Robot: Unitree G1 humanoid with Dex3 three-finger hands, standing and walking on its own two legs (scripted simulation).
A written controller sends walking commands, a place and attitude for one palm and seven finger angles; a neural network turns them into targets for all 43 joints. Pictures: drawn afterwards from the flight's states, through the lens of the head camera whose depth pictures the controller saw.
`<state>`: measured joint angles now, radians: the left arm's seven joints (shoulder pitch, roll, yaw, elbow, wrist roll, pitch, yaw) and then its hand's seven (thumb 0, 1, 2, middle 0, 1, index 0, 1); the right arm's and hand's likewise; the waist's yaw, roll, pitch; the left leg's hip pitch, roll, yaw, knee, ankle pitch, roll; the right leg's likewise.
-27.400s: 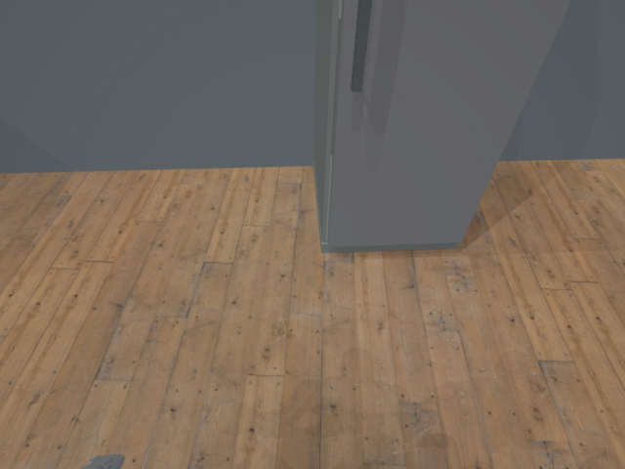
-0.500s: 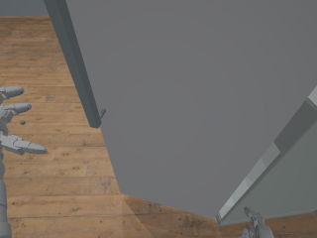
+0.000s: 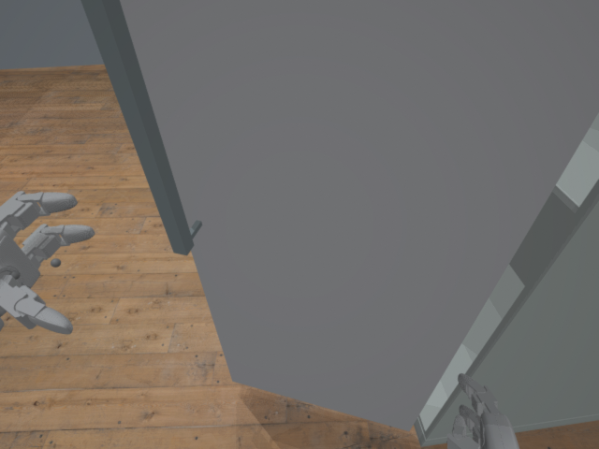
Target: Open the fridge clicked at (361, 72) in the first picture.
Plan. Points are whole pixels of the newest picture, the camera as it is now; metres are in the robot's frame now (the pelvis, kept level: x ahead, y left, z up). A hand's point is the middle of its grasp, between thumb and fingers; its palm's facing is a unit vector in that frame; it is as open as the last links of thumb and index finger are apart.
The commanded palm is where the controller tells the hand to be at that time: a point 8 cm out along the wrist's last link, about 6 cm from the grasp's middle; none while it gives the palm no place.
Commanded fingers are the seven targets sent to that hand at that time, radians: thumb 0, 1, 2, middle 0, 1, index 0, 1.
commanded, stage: draw the hand back to the body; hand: left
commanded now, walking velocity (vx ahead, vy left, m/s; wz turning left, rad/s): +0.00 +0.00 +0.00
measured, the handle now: (152, 115) +0.45 +0.24 +0.26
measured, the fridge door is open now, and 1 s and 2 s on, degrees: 67 67 67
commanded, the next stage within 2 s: step back with the hand held close in 1.28 s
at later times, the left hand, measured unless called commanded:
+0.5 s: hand (45, 296) +0.22 +0.30 +0.16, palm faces +0.51 -0.81 -0.31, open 12.8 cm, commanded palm +0.18 +0.33 +0.17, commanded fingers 0.00 0.21 0.57 -0.22 -0.70 -0.22 -0.70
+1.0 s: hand (53, 308) +0.21 +0.28 +0.17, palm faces +0.45 -0.81 -0.38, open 8.0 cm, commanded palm +0.16 +0.31 +0.18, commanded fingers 0.00 0.90 0.90 -0.20 -0.30 -0.20 -0.30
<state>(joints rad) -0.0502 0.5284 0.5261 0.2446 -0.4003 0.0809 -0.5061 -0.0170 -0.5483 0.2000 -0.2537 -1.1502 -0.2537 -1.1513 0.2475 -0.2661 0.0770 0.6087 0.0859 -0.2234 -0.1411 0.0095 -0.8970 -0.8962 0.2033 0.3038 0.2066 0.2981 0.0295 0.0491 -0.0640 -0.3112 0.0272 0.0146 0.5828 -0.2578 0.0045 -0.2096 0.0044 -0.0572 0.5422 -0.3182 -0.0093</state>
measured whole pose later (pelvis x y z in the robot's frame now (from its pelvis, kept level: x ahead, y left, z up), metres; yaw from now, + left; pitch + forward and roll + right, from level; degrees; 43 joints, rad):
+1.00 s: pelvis +0.02 +0.01 +0.01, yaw -1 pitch -4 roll +0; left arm 0.47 0.36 0.34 -0.40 -0.08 -0.06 0.10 0.01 0.75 0.83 -0.21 -0.39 -0.22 -0.39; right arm 0.20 -0.23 0.03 0.65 0.00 -0.13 -0.10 0.01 -0.90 -0.90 0.20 0.30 0.21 0.30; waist 0.08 0.04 0.00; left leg -0.15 0.01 0.04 0.46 -0.24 0.02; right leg -0.06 -0.02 -0.03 0.43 -0.30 0.01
